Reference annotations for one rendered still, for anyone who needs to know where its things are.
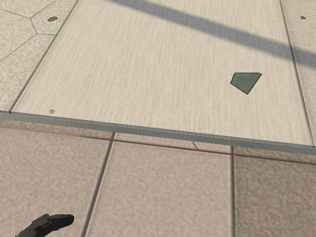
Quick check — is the left robot hand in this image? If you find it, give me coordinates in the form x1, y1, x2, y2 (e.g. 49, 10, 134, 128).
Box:
15, 214, 74, 237

